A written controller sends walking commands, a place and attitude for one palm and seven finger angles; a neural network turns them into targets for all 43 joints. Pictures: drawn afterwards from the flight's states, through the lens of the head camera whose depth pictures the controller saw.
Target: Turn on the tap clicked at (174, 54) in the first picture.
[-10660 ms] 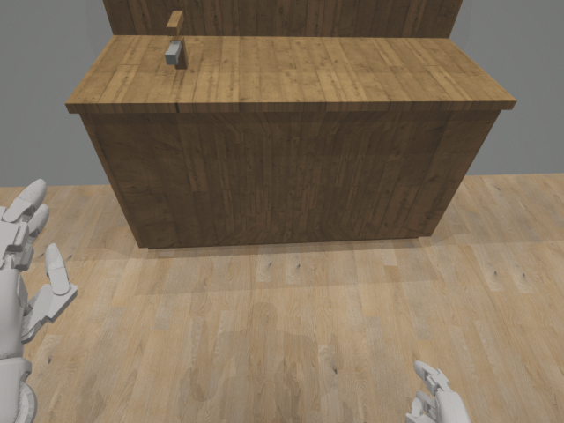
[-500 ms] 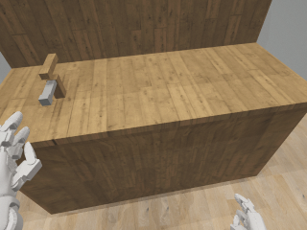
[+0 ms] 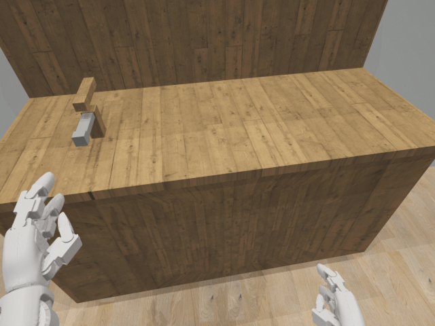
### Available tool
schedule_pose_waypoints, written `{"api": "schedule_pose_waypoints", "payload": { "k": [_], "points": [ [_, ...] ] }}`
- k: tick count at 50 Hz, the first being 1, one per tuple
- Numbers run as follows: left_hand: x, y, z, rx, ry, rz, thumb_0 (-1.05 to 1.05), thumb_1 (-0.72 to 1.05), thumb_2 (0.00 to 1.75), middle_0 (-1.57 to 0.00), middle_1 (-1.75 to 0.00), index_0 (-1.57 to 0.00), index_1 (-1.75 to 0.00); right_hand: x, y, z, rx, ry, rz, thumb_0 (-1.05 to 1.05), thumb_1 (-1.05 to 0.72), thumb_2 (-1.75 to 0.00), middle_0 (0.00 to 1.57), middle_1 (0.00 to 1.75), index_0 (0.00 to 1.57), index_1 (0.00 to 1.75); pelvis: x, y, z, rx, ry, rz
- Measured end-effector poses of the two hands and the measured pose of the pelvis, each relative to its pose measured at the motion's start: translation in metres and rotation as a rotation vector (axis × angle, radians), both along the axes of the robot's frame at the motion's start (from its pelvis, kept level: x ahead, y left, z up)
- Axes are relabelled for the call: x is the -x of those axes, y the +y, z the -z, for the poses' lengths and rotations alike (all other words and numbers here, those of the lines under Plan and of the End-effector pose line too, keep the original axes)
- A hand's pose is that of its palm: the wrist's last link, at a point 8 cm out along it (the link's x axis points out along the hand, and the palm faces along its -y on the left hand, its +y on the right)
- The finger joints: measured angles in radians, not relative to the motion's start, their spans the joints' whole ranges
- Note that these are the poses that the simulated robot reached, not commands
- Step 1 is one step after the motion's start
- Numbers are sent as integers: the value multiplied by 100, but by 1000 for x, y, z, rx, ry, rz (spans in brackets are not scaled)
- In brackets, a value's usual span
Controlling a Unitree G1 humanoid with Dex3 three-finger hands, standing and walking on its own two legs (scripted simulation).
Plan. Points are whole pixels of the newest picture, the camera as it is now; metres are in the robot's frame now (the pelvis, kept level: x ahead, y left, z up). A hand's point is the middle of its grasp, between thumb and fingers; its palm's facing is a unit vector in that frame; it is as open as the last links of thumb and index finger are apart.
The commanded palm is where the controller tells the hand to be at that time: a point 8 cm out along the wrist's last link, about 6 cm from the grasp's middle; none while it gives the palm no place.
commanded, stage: turn the palm inward beside the body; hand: left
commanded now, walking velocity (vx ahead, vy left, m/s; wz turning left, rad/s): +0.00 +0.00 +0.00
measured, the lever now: (80, 138) +0.47 +0.40 +0.09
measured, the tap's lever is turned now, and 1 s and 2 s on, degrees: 0 0 0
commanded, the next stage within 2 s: reach beside the lever's end, fingers flat in 0.74 s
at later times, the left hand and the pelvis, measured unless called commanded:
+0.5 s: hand (89, 239) +0.20 +0.22 +0.13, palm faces +0.47 -0.88 -0.10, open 7.4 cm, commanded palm +0.14 +0.26 +0.14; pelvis +0.01 -0.01 +0.00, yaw +0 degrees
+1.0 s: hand (89, 233) +0.20 +0.23 +0.13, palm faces +0.50 -0.86 -0.11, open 7.4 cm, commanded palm +0.17 +0.28 +0.14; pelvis +0.01 -0.02 +0.00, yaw +1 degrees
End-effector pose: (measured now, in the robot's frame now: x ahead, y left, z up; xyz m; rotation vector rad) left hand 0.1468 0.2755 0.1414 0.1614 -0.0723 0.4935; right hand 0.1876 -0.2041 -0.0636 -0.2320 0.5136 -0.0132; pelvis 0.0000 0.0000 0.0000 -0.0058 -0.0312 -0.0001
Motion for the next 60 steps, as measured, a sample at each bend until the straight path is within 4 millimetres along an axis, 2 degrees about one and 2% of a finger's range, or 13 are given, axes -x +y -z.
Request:
{"api": "schedule_pose_waypoints", "payload": {
  "k": [12,30,44,50,60],
  "points": [
    [6,-10,7,40,25,-5,2,90,90,-20,-30,-20,-31,-3,-4,0,5,-9,-6,2,-90,-90,20,30,21,30,-2,-2,1,1,4,-7],
    [-7,-19,4,60,37,-4,2,90,90,-20,-30,-20,-31,-18,-14,0,-8,-19,4,2,-91,-90,20,30,21,30,-14,-11,1,-7,19,-6],
    [-8,-25,1,49,24,-3,2,90,90,-20,-30,-20,-31,-18,-23,3,-11,-16,13,2,-91,-90,20,30,21,30,-16,-17,2,-12,21,-5],
    [-13,-13,5,49,27,-34,2,89,90,-20,-30,-20,-31,-14,-25,6,-7,6,26,2,-91,-90,20,30,21,30,-13,-19,2,-10,19,-9],
    [-38,18,9,65,32,-57,2,90,90,-20,-30,-20,-31,-2,-34,11,11,50,84,2,-91,-90,20,30,21,30,-10,-18,1,-7,27,-1]
  ]
}}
